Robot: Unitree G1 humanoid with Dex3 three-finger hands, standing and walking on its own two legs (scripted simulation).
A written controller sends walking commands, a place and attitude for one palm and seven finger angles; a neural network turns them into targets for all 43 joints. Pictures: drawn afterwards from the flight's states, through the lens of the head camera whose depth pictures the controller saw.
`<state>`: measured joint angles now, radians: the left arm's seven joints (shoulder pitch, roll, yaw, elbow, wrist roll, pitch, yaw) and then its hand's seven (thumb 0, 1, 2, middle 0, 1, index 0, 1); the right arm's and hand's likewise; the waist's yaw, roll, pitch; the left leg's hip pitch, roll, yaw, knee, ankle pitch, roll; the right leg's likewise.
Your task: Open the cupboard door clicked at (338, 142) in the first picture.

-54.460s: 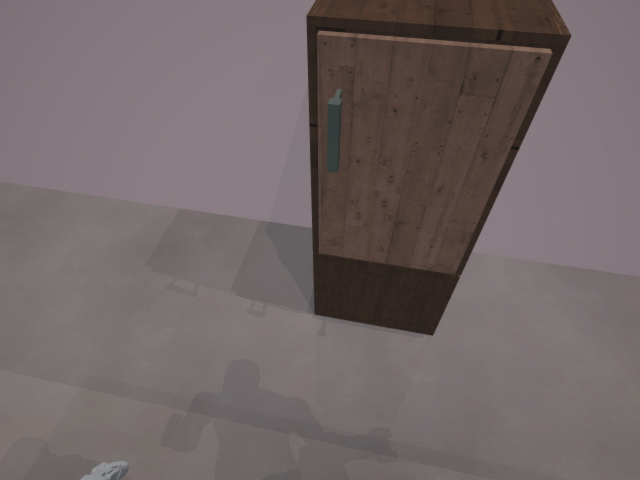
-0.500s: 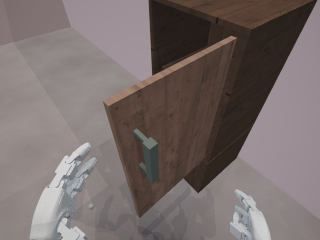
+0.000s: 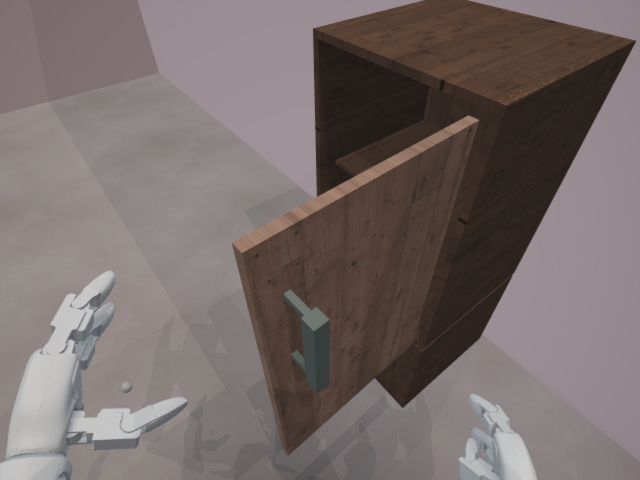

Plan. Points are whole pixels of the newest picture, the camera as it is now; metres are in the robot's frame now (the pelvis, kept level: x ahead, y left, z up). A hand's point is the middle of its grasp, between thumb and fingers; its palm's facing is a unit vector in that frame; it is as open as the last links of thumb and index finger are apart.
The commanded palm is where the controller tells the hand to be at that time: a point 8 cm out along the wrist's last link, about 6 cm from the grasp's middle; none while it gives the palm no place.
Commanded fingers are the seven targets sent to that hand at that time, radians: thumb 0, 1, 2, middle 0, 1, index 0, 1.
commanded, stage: draw the hand back to the body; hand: left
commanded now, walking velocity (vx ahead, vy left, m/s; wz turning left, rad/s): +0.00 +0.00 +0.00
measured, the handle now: (305, 342) +0.27 +0.06 +0.05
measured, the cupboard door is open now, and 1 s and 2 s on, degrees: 92 92 92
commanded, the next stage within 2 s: step back with the hand held close in 0.74 s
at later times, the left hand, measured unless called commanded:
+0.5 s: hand (81, 328) +0.20 +0.25 +0.18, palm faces +0.45 -0.80 -0.39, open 8.0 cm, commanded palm +0.14 +0.28 +0.19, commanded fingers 0.00 0.90 0.90 -0.20 -0.30 -0.20 -0.30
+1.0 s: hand (84, 330) +0.19 +0.24 +0.18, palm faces +0.43 -0.78 -0.44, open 7.5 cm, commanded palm +0.14 +0.27 +0.19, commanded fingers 0.00 0.90 0.90 -0.20 -0.30 -0.20 -0.30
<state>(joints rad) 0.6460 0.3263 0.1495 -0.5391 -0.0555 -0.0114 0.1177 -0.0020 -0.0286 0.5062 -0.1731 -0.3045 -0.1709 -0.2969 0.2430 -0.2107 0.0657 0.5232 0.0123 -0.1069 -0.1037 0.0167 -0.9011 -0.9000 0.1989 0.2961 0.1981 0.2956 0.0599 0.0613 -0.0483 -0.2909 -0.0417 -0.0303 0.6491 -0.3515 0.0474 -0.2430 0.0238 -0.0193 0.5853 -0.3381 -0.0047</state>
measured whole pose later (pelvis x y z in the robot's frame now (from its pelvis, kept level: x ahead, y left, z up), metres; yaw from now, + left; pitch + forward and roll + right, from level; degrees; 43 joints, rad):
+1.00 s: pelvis -0.01 -0.02 +0.02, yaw +0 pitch -2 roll -1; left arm 0.48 0.37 0.38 -0.40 -0.07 -0.12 0.11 0.02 0.89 0.90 -0.21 -0.31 -0.21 -0.30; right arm 0.16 -0.23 0.02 0.61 0.00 -0.04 -0.08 0.02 -0.90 -0.90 0.20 0.30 0.20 0.30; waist 0.04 0.07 0.01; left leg -0.18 -0.01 -0.04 0.46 -0.25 0.02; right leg -0.13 0.05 -0.02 0.38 -0.22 -0.03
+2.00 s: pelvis -0.17 +0.01 +0.01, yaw +0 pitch +3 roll -3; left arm 0.53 0.41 0.45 -0.59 -0.05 -0.22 0.17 0.02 0.89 0.90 -0.21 -0.31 -0.21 -0.30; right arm 0.15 -0.14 -0.01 0.63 -0.02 -0.14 -0.04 0.01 -0.90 -0.90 0.20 0.30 0.20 0.30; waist 0.03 0.00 0.04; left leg -0.43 0.07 0.04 0.49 -0.11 0.03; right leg -0.36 0.06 0.00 0.89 -0.50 0.03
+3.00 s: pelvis -0.30 -0.01 +0.00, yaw +2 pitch +1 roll +1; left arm 0.27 0.32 0.17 0.14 0.02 -0.04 0.04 0.01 0.90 0.90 -0.20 -0.30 -0.20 -0.30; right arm 0.18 -0.28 -0.03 0.76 -0.04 -0.05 -0.01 0.01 -0.90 -0.90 0.20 0.30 0.20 0.30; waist -0.01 0.04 -0.02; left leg -0.38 -0.01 0.01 0.62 -0.25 0.00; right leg -0.32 -0.03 -0.04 0.68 -0.38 -0.01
